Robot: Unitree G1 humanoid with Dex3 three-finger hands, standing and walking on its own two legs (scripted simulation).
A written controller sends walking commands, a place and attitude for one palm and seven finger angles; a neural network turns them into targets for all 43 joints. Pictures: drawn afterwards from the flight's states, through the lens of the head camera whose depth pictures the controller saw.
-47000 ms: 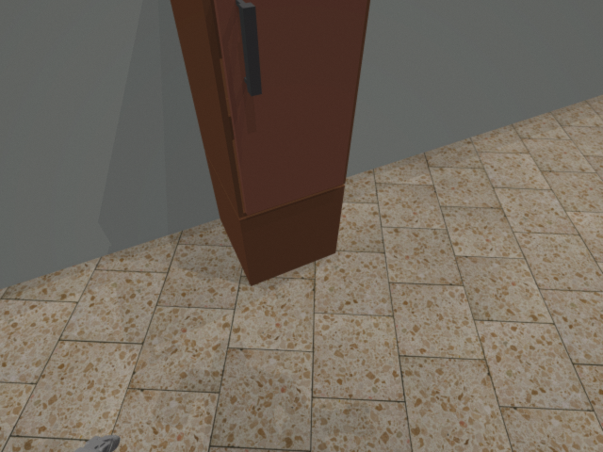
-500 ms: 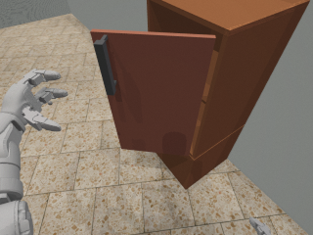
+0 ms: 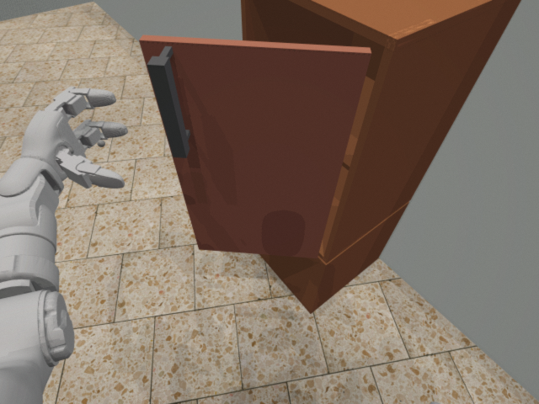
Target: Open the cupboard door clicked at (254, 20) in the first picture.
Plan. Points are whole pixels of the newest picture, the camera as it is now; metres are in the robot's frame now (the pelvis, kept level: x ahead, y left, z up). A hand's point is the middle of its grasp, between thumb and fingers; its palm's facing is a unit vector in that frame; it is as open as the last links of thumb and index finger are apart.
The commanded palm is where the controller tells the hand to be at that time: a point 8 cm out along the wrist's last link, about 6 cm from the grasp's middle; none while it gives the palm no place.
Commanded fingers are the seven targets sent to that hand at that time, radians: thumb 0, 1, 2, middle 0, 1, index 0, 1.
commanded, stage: move the hooked fingers beside the handle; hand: left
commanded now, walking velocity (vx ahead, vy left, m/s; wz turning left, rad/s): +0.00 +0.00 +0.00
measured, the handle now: (174, 105) +0.54 +0.15 +0.16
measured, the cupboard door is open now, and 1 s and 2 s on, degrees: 48 48 48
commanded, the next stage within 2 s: slide the fingers in behind the handle in 1.14 s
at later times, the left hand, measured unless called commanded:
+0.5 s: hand (131, 115) +0.50 +0.21 +0.17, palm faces -0.06 -1.00 +0.01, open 14.0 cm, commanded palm +0.48 +0.27 +0.16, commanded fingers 0.00 -0.50 0.30 -0.30 -1.20 -0.30 -1.20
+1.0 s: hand (124, 126) +0.48 +0.21 +0.17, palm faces -0.05 -1.00 +0.00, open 14.0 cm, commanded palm +0.46 +0.27 +0.16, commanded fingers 0.00 -0.50 0.30 -0.30 -1.20 -0.30 -1.20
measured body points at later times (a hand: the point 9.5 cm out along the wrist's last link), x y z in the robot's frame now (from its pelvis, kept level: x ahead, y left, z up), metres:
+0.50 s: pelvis +0.00 +0.00 -0.01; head +0.07 +0.01 +0.44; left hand +0.50 +0.27 +0.17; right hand -0.02 -0.28 -0.11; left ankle +0.01 +0.08 -0.73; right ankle -0.04 -0.10 -0.73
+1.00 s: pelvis +0.01 +0.00 -0.01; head +0.06 +0.00 +0.44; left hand +0.47 +0.27 +0.17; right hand +0.05 -0.28 -0.12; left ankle +0.01 +0.08 -0.73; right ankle -0.04 -0.10 -0.73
